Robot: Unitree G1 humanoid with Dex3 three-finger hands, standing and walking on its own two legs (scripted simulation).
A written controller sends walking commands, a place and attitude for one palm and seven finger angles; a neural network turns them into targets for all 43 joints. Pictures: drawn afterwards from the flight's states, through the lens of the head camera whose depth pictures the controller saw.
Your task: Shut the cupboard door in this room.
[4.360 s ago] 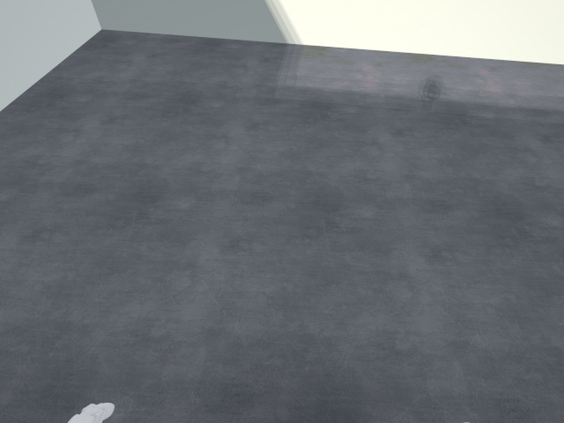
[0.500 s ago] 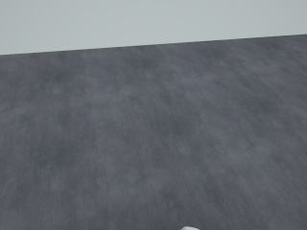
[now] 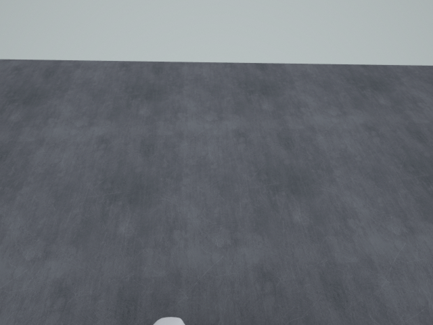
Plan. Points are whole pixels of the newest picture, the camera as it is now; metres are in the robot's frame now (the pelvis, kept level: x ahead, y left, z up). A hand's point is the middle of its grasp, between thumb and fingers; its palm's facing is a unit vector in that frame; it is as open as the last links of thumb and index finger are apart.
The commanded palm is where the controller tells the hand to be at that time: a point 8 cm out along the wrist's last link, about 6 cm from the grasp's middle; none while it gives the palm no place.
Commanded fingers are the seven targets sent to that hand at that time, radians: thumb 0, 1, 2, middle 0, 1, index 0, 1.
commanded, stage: turn or walk to find it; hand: left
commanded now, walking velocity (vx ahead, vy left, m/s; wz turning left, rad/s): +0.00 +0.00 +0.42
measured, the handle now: out of the picture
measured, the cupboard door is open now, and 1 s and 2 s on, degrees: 88 88 88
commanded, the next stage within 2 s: none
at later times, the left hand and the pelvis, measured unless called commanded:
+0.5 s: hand out of the picture +0.04 +0.23 -0.15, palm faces +0.21 -0.94 -0.28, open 7.4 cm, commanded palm none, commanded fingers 0.00 0.90 0.90 -0.20 -0.30 -0.20 -0.30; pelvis -0.02 +0.01 -0.01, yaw +11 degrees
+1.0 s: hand out of the picture -0.13 +0.23 -0.19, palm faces +0.45 -0.86 -0.23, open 7.4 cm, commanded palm none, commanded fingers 0.00 0.90 0.90 -0.20 -0.30 -0.20 -0.30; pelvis -0.06 +0.03 -0.01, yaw +25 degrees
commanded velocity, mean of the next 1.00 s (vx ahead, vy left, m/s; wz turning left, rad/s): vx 0.00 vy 0.00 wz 0.42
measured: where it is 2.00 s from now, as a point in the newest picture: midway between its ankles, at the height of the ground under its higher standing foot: outside the picture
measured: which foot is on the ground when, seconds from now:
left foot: up 0.00-0.06, down 0.08-0.50, up 0.52-0.90, down 0.92-1.00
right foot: down 0.00-0.08, up 0.10-0.48, down 0.50-0.92, up 0.94-1.00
